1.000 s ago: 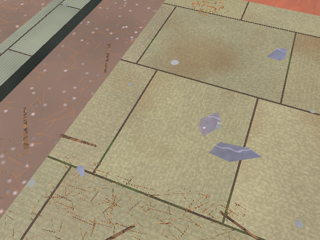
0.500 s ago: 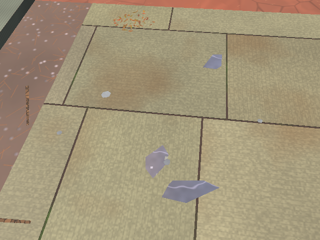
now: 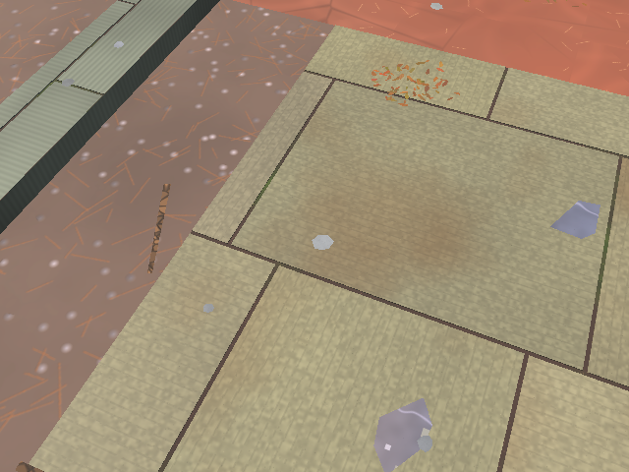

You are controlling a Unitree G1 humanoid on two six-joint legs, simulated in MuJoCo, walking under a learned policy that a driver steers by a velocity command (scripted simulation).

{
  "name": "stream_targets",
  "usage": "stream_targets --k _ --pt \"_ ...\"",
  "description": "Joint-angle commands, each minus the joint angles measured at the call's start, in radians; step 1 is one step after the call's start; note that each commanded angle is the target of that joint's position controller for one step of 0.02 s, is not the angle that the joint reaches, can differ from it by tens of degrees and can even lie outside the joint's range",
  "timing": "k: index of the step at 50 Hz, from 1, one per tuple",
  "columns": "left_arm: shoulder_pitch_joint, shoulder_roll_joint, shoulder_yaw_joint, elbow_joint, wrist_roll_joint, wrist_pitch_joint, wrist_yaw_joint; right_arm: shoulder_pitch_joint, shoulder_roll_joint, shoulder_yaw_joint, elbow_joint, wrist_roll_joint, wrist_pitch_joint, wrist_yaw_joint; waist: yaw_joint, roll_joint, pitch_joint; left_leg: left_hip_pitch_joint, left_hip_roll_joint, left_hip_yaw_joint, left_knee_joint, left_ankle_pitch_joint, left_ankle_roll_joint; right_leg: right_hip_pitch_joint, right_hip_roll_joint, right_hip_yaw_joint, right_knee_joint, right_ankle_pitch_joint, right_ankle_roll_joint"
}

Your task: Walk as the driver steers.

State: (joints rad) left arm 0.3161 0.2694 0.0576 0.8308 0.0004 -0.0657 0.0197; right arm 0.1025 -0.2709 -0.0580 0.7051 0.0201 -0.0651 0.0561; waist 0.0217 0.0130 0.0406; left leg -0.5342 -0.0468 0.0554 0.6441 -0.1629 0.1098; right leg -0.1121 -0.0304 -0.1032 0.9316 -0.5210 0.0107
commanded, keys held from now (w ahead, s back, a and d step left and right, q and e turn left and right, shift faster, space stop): w+q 1.00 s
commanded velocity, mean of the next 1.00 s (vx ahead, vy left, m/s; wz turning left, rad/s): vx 0.50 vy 0.00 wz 0.58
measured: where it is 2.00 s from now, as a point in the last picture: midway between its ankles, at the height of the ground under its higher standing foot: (153, 284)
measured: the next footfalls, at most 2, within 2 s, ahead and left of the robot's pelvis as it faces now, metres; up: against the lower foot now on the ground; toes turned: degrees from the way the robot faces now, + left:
right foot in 0.42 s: +0.44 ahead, -0.10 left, +0.00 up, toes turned +19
left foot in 0.94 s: +0.58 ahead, +0.27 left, +0.00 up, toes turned +37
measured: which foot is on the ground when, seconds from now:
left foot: down 0.00-0.44, up 0.46-0.92, down 0.94-1.00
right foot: up 0.00-0.40, down 0.42-0.96, up 0.98-1.00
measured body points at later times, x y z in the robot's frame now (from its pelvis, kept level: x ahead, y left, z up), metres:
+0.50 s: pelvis +0.29 -0.02 +0.01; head +0.32 -0.02 +0.46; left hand +0.42 +0.28 -0.06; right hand +0.44 -0.27 -0.10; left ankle +0.13 +0.06 -0.65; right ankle +0.40 -0.11 -0.71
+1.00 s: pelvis +0.51 +0.12 +0.00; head +0.54 +0.16 +0.45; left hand +0.37 +0.39 -0.12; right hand +0.84 +0.05 -0.07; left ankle +0.55 +0.24 -0.71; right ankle +0.43 -0.10 -0.65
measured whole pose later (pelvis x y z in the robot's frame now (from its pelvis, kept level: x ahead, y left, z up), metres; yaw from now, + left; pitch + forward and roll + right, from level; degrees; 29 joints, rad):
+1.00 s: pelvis +0.51 +0.12 +0.00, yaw +36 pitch +2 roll -1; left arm 0.30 0.31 0.07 0.83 -0.01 -0.07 0.01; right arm 0.09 -0.29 -0.07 0.58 0.02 -0.03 0.04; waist 0.05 0.01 0.07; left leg -0.52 -0.03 0.04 0.66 -0.17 0.10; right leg -0.14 -0.08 -0.09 0.96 -0.49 0.03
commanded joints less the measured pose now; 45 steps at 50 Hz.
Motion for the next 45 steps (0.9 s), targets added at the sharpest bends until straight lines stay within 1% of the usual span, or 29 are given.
stream_targets --k 1,2,3,4,5,7,8,10,12,15,18,19,20,21,22,23,24,25,26,27,28,30,32,34,37,39,41,43,45 --pt "-0.096 0.137 0.012 -0.163 -0.043 -0.09 -0.03 0.313 -0.185 -0.061 -0.006 -0.006 -0.009 -0.021 -0.155 0.094 -0.302 0.868 0.344 -0.721 -0.327 -0.072 0.268 -0.725 0.021 0.228 0.497 0.04 -0.035" --pt "-0.119 0.127 0.006 -0.171 -0.031 -0.098 -0.024 0.238 -0.16 -0.053 -0.022 0.001 -0.011 -0.022 -0.105 -0.004 -0.204 0.702 0.301 -0.598 -0.332 0.025 0.233 -0.694 -0.024 0.214 0.401 0.125 -0.042" --pt "-0.129 0.132 0.013 -0.166 -0.004 -0.095 -0.016 0.17 -0.129 -0.044 -0.041 0.0 -0.009 -0.023 -0.063 -0.038 -0.14 0.556 0.263 -0.512 -0.348 0.135 0.211 -0.633 -0.052 0.201 0.32 0.16 -0.032" --pt "-0.104 0.139 0.021 -0.169 0.006 -0.082 -0.015 0.139 -0.112 -0.036 -0.06 -0.013 -0.009 -0.026 -0.026 -0.015 -0.125 0.463 0.24 -0.466 -0.373 0.207 0.21 -0.562 -0.072 0.207 0.282 0.184 -0.022" --pt "-0.086 0.133 0.023 -0.172 0.011 -0.068 -0.014 0.124 -0.112 -0.037 -0.069 -0.013 -0.009 -0.029 -0.006 -0.002 -0.112 0.408 0.222 -0.445 -0.394 0.239 0.212 -0.53 -0.078 0.201 0.242 0.194 -0.008" --pt "-0.081 0.106 0.016 -0.175 0.017 -0.047 -0.009 0.13 -0.133 -0.042 -0.066 -0.009 -0.013 -0.038 0.006 0.006 -0.089 0.32 0.199 -0.378 -0.411 0.324 0.211 -0.51 -0.078 0.173 0.151 0.225 0.025" --pt "-0.109 0.094 0.012 -0.187 0.02 -0.041 -0.007 0.14 -0.148 -0.046 -0.062 -0.008 -0.013 -0.045 0.001 0.009 -0.075 0.287 0.183 -0.347 -0.416 0.345 0.204 -0.51 -0.07 0.16 0.088 0.267 0.041" --pt "-0.188 0.07 0.001 -0.207 0.022 -0.039 -0.006 0.164 -0.164 -0.051 -0.053 -0.001 -0.007 -0.057 -0.026 0.031 -0.06 0.249 0.138 -0.296 -0.407 0.316 0.167 -0.487 -0.045 0.145 -0.071 0.407 0.057" --pt "-0.264 0.054 -0.008 -0.221 0.016 -0.044 -0.012 0.194 -0.165 -0.051 -0.044 0.006 0.003 -0.064 -0.063 0.058 -0.063 0.241 0.105 -0.278 -0.38 0.247 0.129 -0.435 -0.007 0.137 -0.236 0.539 0.058" --pt "-0.343 0.073 -0.003 -0.243 -0.003 -0.055 -0.026 0.245 -0.17 -0.051 -0.031 0.009 0.014 -0.068 -0.099 0.084 -0.068 0.288 0.13 -0.348 -0.34 0.151 0.111 -0.392 0.032 0.147 -0.362 0.587 0.054" --pt "-0.334 0.118 0.017 -0.249 -0.008 -0.07 -0.037 0.25 -0.164 -0.051 -0.03 0.009 0.022 -0.072 -0.078 0.107 -0.071 0.38 0.172 -0.458 -0.26 0.094 0.089 -0.357 0.039 0.18 -0.437 0.496 0.019" --pt "-0.299 0.128 0.025 -0.242 -0.01 -0.075 -0.038 0.235 -0.163 -0.052 -0.035 0.007 0.024 -0.073 -0.054 0.123 -0.074 0.389 0.175 -0.48 -0.229 0.103 0.078 -0.312 0.038 0.177 -0.455 0.463 0.0" --pt "-0.222 0.142 0.036 -0.223 -0.007 -0.08 -0.034 0.214 -0.145 -0.046 -0.044 0.005 0.024 -0.072 -0.008 0.126 -0.099 0.377 0.147 -0.474 -0.166 0.139 0.056 -0.204 0.039 0.161 -0.499 0.47 -0.026" --pt "-0.107 0.179 0.052 -0.209 0.008 -0.085 -0.027 0.202 -0.099 -0.03 -0.059 -0.002 0.02 -0.068 0.05 0.092 -0.195 0.314 0.097 -0.424 0.007 0.137 0.021 0.001 -0.048 0.226 -0.485 0.462 -0.077" --pt "0.032 0.26 0.072 -0.196 0.031 -0.083 -0.018 0.279 -0.034 -0.009 -0.085 0.0 0.013 -0.068 0.059 -0.1 -0.349 0.043 -0.024 -0.292 0.341 -0.095 -0.048 0.366 -0.272 0.528 -0.492 0.376 -0.199" --pt "0.088 0.254 0.076 -0.163 0.013 -0.068 -0.027 0.345 -0.055 -0.002 -0.098 0.016 0.006 -0.068 0.04 -0.362 -0.404 -0.2 -0.036 -0.233 0.571 -0.439 -0.076 0.481 -0.412 0.896 -0.589 0.132 -0.293" --pt "0.042 0.165 0.053 -0.184 0.0 -0.062 -0.025 0.301 -0.15 -0.025 -0.08 0.022 0.01 -0.067 0.059 -0.218 -0.27 -0.28 0.028 -0.254 0.671 -0.367 -0.085 0.377 -0.384 0.831 -0.623 -0.008 -0.259" --pt "0.002 0.13 0.042 -0.19 0.001 -0.052 -0.02 0.211 -0.169 -0.032 -0.095 0.012 0.017 -0.066 0.066 -0.13 -0.164 -0.286 0.061 -0.214 0.692 -0.282 -0.091 0.254 -0.341 0.673 -0.629 0.047 -0.219" --pt "-0.042 0.113 0.033 -0.187 0.007 -0.046 -0.02 0.168 -0.155 -0.033 -0.108 0.0 0.021 -0.063 0.045 -0.083 -0.091 -0.259 0.09 -0.197 0.655 -0.221 -0.094 0.131 -0.296 0.558 -0.655 0.164 -0.203" --pt "-0.069 0.093 0.025 -0.181 0.01 -0.045 -0.019 0.154 -0.142 -0.037 -0.115 -0.003 0.024 -0.059 0.022 -0.093 -0.055 -0.229 0.119 -0.196 0.614 -0.18 -0.094 0.056 -0.26 0.473 -0.68 0.247 -0.192" --pt "-0.084 0.089 0.023 -0.175 0.013 -0.047 -0.019 0.166 -0.123 -0.035 -0.115 0.005 0.03 -0.053 0.003 -0.117 -0.037 -0.187 0.137 -0.184 0.59 -0.16 -0.095 -0.002 -0.233 0.403 -0.707 0.295 -0.184" --pt "-0.087 0.096 0.028 -0.155 0.007 -0.055 -0.022 0.168 -0.087 -0.029 -0.117 0.008 0.041 -0.05 -0.007 -0.127 -0.028 -0.174 0.147 -0.161 0.554 -0.13 -0.104 -0.038 -0.221 0.307 -0.746 0.382 -0.195" --pt "-0.078 0.123 0.037 -0.131 0.009 -0.06 -0.022 0.134 -0.075 -0.025 -0.129 0.001 0.046 -0.051 -0.007 -0.099 -0.02 -0.207 0.155 -0.162 0.488 -0.078 -0.117 -0.025 -0.232 0.243 -0.765 0.471 -0.211" --pt "-0.07 0.142 0.043 -0.111 0.01 -0.057 -0.02 0.103 -0.069 -0.022 -0.134 0.0 0.044 -0.048 0.0 -0.084 -0.024 -0.227 0.16 -0.159 0.404 0.004 -0.125 0.013 -0.235 0.179 -0.767 0.541 -0.209" --pt "-0.065 0.16 0.046 -0.089 0.004 -0.046 -0.015 0.021 -0.054 -0.014 -0.145 0.002 0.033 -0.03 0.029 -0.078 -0.009 -0.193 0.152 -0.115 0.224 0.15 -0.116 0.041 -0.212 0.072 -0.763 0.582 -0.18" --pt "-0.036 0.176 0.048 -0.07 -0.002 -0.037 -0.012 -0.048 -0.041 -0.008 -0.164 0.002 0.027 -0.016 0.057 -0.073 0.01 -0.169 0.141 -0.075 0.128 0.188 -0.105 0.065 -0.217 0.029 -0.758 0.581 -0.167" --pt "-0.012 0.194 0.053 -0.052 -0.011 -0.028 -0.013 -0.094 -0.041 -0.007 -0.185 0.006 0.027 -0.004 0.07 -0.074 0.03 -0.16 0.133 -0.049 0.064 0.16 -0.087 0.111 -0.235 0.005 -0.749 0.595 -0.158" --pt "-0.005 0.213 0.059 -0.041 -0.022 -0.016 -0.013 -0.112 -0.056 -0.013 -0.203 0.007 0.028 0.005 0.06 -0.083 0.038 -0.138 0.115 -0.019 0.019 0.083 -0.057 0.165 -0.256 -0.021 -0.709 0.706 -0.143" --pt "-0.015 0.245 0.069 -0.04 -0.031 -0.004 -0.007 -0.056 -0.091 -0.032 -0.203 0.0 0.034 0.006 0.009 -0.117 -0.014 -0.014 0.05 0.038 -0.001 -0.024 -0.013 0.196 -0.255 -0.064 -0.573 1.051 -0.123"
Velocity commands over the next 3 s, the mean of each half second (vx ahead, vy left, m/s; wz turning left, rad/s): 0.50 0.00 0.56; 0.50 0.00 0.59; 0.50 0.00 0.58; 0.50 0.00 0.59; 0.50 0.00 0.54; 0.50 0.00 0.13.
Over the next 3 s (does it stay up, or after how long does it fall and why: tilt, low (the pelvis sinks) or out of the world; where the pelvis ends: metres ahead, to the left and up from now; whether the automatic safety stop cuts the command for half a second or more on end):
stays up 1.03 1.12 0.09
